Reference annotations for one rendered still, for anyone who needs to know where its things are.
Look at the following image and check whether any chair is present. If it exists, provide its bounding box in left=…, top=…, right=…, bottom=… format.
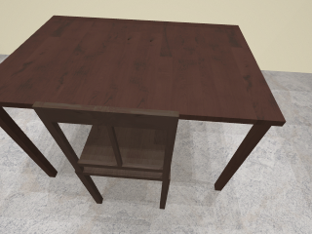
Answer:
left=32, top=101, right=179, bottom=210

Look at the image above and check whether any table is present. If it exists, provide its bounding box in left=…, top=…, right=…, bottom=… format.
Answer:
left=0, top=15, right=287, bottom=191

